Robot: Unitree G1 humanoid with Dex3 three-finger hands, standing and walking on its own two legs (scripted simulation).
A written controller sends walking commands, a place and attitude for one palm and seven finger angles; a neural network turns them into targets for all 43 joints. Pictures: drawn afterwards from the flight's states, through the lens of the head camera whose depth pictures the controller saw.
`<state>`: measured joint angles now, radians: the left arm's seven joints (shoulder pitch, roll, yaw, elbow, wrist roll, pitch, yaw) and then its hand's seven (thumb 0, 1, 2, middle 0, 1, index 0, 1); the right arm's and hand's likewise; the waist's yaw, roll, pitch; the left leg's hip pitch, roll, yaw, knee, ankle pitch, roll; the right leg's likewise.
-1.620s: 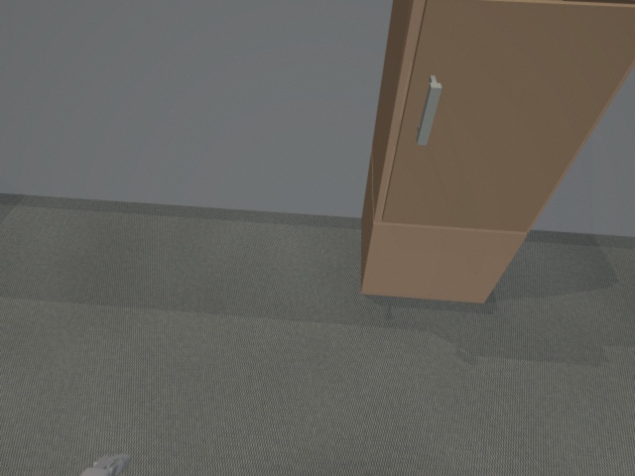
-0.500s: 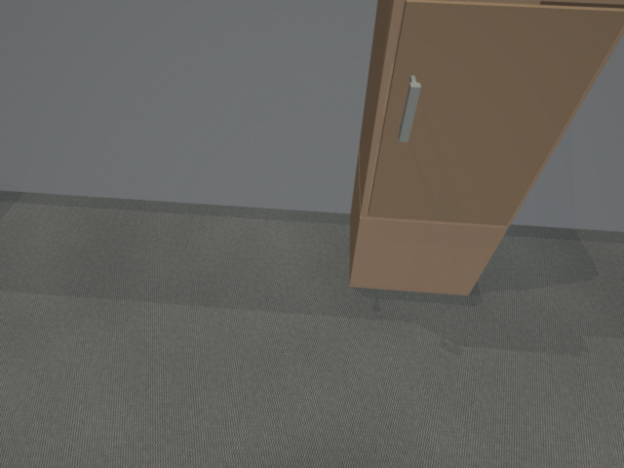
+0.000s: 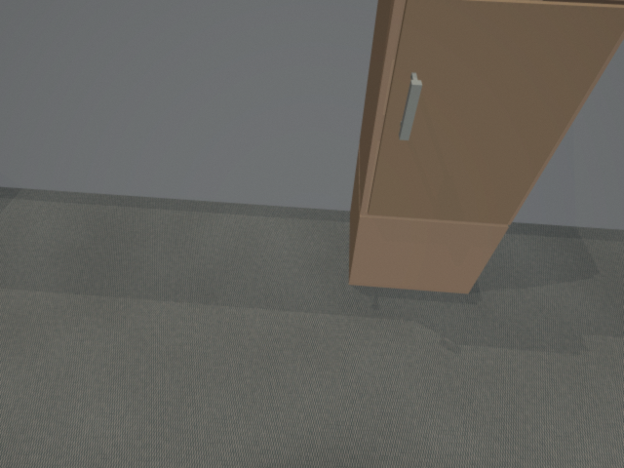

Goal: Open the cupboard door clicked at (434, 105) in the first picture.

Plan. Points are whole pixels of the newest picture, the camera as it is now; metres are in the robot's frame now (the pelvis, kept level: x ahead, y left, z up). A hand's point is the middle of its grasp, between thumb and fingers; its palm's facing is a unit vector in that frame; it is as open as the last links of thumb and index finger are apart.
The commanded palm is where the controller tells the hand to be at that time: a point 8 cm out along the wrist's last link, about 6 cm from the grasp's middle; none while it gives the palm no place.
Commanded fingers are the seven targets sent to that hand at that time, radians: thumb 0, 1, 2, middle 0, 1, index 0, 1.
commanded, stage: walk to a spot facing it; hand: left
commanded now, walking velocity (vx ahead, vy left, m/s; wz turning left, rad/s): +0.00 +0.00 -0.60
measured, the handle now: (408, 106) +0.85 -0.16 +0.03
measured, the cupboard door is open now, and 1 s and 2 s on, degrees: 0 0 0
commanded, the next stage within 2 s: none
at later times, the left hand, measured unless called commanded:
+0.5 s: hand out of the picture +0.05 +0.16 -0.17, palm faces -0.19 -0.94 -0.26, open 7.4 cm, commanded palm none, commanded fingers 0.00 0.90 0.90 -0.20 -0.30 -0.20 -0.30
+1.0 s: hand out of the picture +0.14 +0.21 -0.18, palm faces -0.45 -0.87 -0.21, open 7.4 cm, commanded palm none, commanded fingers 0.00 0.90 0.90 -0.20 -0.30 -0.20 -0.30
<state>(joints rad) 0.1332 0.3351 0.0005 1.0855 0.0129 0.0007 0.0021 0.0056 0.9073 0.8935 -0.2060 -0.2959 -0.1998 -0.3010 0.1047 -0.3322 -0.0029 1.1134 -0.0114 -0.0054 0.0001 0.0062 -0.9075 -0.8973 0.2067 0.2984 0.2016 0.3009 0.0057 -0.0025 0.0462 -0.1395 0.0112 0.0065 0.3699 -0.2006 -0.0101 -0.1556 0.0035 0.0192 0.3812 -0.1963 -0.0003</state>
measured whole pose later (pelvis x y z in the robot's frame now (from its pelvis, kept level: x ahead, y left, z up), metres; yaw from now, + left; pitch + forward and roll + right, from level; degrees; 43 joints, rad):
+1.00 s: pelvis -0.04 +0.05 +0.00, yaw -32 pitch +0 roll -2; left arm 0.21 0.30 0.11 0.90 0.04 0.08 -0.03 0.01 0.91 0.89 -0.20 -0.30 -0.20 -0.30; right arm 0.19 -0.18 -0.02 0.91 -0.02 0.02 -0.03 0.01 -0.91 -0.90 0.21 0.30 0.20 0.30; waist 0.03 -0.06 0.04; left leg -0.20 0.03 0.07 0.48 -0.29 0.04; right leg -0.56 0.07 0.07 1.14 -0.36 0.07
